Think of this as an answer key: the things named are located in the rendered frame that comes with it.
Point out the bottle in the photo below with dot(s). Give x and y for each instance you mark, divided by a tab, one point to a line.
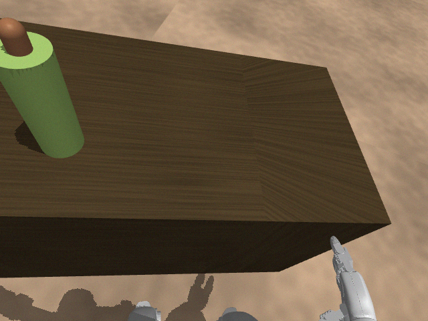
31	75

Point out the right robot hand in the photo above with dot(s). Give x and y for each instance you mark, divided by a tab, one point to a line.
356	300

